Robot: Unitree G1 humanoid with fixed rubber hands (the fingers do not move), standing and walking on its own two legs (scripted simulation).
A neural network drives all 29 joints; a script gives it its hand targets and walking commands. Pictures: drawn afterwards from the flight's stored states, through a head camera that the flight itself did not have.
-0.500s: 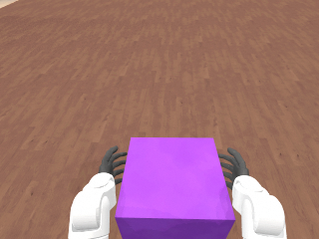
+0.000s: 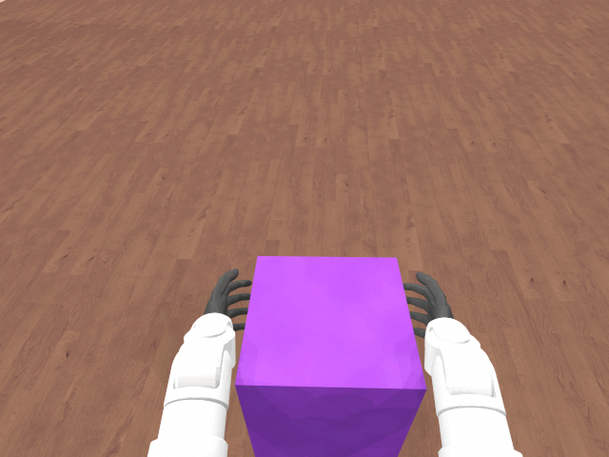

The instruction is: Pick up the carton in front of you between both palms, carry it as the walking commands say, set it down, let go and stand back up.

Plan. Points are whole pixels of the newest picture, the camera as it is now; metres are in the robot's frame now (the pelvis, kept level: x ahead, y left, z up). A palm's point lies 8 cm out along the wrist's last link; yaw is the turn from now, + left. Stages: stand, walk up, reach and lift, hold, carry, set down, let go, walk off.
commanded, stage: carry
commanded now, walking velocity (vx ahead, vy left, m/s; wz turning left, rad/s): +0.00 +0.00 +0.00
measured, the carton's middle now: (325, 361) +0.27 +0.00 -0.07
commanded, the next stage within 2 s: hold in 1.10 s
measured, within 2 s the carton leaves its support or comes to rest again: neither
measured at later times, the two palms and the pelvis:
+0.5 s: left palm (207, 331) +0.27 +0.16 +0.04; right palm (436, 337) +0.26 -0.14 +0.04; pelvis -0.02 +0.01 +0.00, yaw +0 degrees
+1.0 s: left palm (200, 337) +0.26 +0.17 +0.04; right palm (432, 343) +0.26 -0.13 +0.04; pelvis -0.03 +0.02 +0.00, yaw +0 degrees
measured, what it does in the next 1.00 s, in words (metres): stands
